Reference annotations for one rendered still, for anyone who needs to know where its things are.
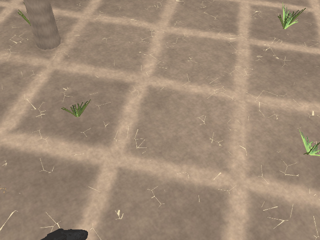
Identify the robot left hand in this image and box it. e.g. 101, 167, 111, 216
41, 228, 88, 240

